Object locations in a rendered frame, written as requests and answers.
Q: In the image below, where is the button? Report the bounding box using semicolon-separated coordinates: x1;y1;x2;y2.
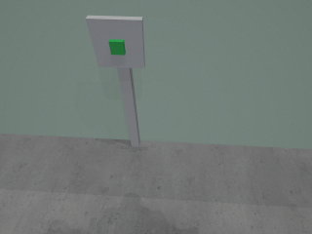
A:
108;39;126;56

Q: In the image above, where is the panel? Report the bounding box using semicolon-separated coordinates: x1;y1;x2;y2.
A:
86;15;145;147

